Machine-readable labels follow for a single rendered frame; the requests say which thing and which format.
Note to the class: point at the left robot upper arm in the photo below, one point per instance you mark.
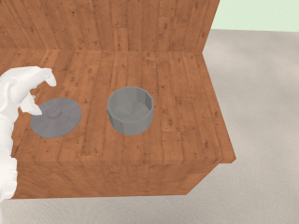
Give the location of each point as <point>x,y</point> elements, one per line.
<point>8,179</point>

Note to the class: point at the knob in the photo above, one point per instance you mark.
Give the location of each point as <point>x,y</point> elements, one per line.
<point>53,112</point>

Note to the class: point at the pot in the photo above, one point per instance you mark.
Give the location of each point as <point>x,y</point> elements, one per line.
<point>130,110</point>

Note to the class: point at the lid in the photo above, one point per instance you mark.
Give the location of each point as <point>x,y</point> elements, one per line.
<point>54,128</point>

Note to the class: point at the robot left hand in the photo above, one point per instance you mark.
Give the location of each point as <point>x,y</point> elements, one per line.
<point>31,76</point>

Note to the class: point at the table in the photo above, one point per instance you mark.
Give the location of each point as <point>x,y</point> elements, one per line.
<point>93,48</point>

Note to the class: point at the robot left forearm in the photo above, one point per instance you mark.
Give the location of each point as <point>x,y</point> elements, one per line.
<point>12,91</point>

